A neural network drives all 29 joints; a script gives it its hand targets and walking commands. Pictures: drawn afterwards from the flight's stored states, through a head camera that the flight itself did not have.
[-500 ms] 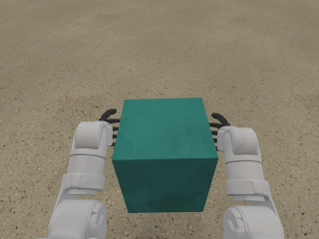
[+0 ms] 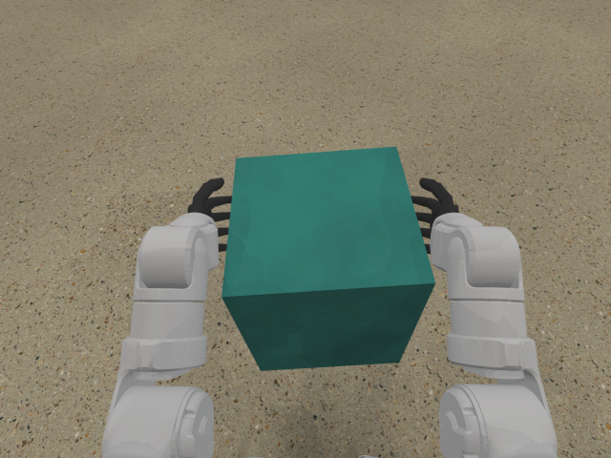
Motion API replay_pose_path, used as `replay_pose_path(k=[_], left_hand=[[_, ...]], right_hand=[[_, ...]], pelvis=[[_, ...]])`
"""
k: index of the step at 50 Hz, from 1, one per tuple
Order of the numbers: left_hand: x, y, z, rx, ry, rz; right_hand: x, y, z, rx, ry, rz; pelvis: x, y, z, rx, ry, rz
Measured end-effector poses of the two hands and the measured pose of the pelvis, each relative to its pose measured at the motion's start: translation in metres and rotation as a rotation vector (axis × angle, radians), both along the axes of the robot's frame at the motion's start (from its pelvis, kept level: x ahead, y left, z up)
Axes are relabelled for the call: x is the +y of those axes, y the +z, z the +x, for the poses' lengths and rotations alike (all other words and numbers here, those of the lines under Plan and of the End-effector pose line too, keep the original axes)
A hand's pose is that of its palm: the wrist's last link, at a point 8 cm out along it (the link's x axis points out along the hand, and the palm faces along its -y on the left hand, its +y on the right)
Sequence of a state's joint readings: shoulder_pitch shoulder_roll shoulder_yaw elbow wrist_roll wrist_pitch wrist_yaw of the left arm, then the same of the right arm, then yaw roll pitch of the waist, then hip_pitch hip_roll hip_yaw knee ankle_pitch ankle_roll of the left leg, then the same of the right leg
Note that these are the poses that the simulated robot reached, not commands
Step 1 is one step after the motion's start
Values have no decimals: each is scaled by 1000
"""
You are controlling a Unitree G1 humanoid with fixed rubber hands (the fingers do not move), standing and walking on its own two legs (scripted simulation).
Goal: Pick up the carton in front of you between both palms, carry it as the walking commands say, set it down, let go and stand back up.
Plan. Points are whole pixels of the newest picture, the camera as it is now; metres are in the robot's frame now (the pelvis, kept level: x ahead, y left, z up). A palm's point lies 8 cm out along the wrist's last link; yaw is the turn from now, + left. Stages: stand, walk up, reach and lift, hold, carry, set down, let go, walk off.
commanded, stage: carry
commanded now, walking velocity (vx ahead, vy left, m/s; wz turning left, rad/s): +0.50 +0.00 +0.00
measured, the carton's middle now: (323, 267) +0.35 +0.00 +0.03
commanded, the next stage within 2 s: none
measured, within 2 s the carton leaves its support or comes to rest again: neither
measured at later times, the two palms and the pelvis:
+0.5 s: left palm (220, 99) +0.65 +0.18 +0.10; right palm (391, 104) +0.63 -0.12 +0.11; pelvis +0.32 +0.04 +0.01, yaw -3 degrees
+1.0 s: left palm (262, 41) +0.89 +0.13 +0.09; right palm (398, 43) +0.90 -0.17 +0.08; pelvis +0.64 -0.02 +0.01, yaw +1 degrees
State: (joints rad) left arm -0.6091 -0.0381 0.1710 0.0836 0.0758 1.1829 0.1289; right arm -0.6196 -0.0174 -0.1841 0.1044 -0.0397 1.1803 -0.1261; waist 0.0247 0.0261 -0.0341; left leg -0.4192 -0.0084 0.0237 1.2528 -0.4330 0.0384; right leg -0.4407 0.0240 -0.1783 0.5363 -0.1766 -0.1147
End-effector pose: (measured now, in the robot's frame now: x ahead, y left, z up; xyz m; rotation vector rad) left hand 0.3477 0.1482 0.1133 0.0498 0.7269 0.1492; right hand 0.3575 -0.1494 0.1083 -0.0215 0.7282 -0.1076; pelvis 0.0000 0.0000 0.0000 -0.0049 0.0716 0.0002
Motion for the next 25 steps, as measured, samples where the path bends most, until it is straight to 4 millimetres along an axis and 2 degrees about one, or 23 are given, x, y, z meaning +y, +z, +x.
replay_pose_path(k=[5,9,15,19,21,25], left_hand=[[7,2,49,44,35,-14],[10,8,96,33,38,-23],[18,16,183,-24,14,-30],[28,7,246,-44,-13,-50],[31,-1,269,-8,-27,-60],[31,-12,301,71,-35,-79]], right_hand=[[7,5,58,43,22,-2],[10,10,103,30,11,4],[18,19,182,-27,-17,3],[28,16,236,-49,-50,-13],[31,9,253,-17,-67,-23],[31,-3,275,55,-122,-3]], pelvis=[[-4,13,54,7,3,16],[-1,17,103,8,1,21],[16,11,188,5,-3,13],[32,-4,251,-5,-29,19],[38,-1,274,-3,-40,22],[45,15,319,6,-55,-4]])
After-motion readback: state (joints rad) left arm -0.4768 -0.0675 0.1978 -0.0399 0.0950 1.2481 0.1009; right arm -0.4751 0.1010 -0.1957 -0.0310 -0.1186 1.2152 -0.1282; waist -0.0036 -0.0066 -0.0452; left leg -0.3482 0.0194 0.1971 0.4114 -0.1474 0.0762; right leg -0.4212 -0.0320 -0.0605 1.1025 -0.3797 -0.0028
